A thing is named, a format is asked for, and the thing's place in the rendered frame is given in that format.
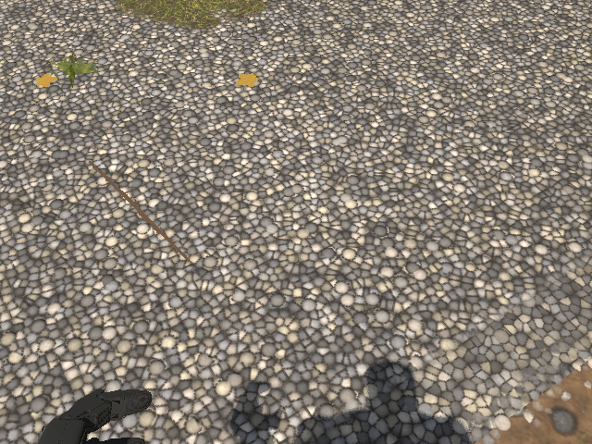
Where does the left robot hand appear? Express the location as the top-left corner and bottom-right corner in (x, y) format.
(38, 388), (152, 444)

